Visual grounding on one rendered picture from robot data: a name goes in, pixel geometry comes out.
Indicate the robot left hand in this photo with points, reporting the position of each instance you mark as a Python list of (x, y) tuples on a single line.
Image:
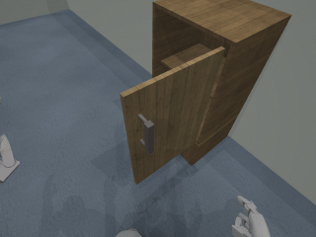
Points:
[(7, 163)]

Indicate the cupboard door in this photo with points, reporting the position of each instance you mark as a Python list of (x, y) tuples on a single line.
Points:
[(175, 101)]

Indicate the robot right hand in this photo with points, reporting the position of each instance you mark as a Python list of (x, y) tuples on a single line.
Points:
[(254, 225)]

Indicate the handle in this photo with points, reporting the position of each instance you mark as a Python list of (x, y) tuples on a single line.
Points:
[(149, 128)]

